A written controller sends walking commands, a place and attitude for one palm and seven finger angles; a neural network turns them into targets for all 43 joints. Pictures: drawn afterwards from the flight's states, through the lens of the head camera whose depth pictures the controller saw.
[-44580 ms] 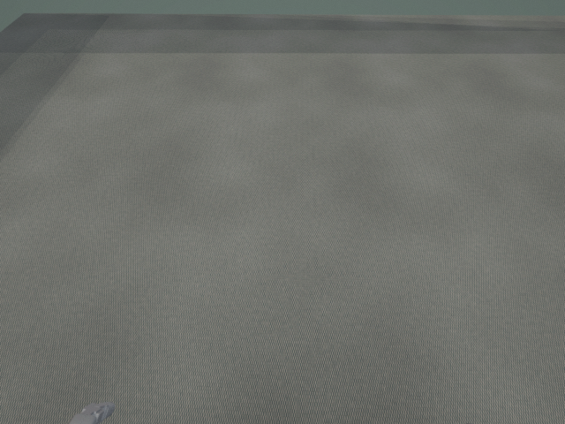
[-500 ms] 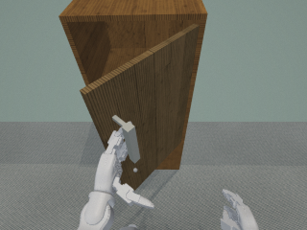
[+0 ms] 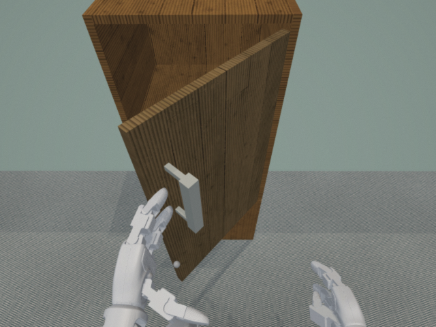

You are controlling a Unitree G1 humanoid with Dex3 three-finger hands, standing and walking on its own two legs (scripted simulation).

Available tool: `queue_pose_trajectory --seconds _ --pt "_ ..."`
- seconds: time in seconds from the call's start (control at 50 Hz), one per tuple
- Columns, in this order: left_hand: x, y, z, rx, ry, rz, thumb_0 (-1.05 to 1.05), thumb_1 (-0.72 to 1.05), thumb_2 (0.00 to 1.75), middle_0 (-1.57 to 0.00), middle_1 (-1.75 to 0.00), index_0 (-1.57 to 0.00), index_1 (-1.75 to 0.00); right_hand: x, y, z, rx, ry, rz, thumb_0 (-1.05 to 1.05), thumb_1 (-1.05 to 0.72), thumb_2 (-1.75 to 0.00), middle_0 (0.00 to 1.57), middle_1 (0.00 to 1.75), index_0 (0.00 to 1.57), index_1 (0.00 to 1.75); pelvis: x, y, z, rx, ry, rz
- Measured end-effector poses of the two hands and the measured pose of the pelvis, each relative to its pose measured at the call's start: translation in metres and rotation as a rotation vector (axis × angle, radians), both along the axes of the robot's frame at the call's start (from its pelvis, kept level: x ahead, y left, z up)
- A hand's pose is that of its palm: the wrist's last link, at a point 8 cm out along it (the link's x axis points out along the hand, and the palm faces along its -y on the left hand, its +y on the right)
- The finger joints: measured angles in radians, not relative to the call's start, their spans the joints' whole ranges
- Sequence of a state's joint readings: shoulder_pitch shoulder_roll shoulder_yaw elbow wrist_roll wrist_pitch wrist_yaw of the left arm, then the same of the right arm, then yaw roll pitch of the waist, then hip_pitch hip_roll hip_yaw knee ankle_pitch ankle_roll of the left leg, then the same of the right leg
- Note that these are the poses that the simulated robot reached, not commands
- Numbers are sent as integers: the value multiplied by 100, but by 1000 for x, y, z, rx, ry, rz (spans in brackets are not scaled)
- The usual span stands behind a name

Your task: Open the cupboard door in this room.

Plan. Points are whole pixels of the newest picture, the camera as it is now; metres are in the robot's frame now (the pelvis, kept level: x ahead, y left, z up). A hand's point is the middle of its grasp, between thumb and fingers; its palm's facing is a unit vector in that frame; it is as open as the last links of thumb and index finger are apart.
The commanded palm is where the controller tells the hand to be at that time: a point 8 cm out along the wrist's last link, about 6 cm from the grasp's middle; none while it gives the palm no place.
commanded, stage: slide the hand sideways off the handle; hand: left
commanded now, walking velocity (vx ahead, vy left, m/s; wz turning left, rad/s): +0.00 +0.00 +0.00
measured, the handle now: (184, 199) +0.32 +0.08 +0.09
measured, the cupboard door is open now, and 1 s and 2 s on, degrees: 49 49 49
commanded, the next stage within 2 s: draw the hand back to the body in 0.48 s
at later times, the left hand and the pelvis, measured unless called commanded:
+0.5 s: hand (141, 297) +0.16 +0.12 +0.08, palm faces +0.02 -1.00 -0.01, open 16.3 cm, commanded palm +0.13 +0.17 +0.08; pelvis +0.00 -0.01 -0.01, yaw +1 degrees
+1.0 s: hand (100, 285) +0.16 +0.16 +0.12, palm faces +0.02 -1.00 -0.05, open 16.3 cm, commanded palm +0.13 +0.22 +0.14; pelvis +0.00 +0.00 +0.00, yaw +1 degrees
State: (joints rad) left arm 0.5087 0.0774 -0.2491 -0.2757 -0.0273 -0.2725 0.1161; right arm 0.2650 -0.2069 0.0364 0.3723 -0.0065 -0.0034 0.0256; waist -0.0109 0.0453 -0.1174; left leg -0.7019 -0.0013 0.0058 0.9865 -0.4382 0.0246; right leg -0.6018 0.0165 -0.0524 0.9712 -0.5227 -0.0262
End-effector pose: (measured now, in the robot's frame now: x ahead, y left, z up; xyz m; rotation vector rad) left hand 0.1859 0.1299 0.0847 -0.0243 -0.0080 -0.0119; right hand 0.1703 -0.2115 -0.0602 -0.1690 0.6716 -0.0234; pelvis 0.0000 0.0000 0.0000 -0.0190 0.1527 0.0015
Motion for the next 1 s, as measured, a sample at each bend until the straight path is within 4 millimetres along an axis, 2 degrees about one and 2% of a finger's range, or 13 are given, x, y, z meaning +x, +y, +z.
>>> queue_pose_trajectory --seconds 0.18,0.5,0.64,0.84,1.0 --pt "-12 12 -1 13 7 -5 -1 -50 30 -17 -31 -17 -31 10 -4 -1 -9 -28 4 2 -91 -90 20 30 20 30 2 -3 -5 -3 15 7" --pt "-46 42 -1 31 30 30 -1 -50 30 -15 -30 -16 -30 6 -19 -9 -26 -28 -43 2 -91 -90 20 30 20 30 -1 -10 -12 -8 29 14" --pt "-44 47 -4 21 1 15 -1 -50 30 -15 -30 -15 -30 4 -17 -11 -39 -43 -47 2 -91 -90 20 30 20 30 -7 -8 -16 -18 31 18" --pt "-40 69 24 60 -16 29 -2 -50 30 -15 -30 -15 -30 -1 -5 2 -4 -60 -76 2 -91 -90 20 30 20 30 -4 -2 -4 -21 -5 12" --pt "-44 85 41 72 -24 30 -1 -50 30 -15 -30 -15 -30 5 1 16 -15 -98 -58 2 -90 -90 20 30 20 30 -1 4 5 -26 -30 17"
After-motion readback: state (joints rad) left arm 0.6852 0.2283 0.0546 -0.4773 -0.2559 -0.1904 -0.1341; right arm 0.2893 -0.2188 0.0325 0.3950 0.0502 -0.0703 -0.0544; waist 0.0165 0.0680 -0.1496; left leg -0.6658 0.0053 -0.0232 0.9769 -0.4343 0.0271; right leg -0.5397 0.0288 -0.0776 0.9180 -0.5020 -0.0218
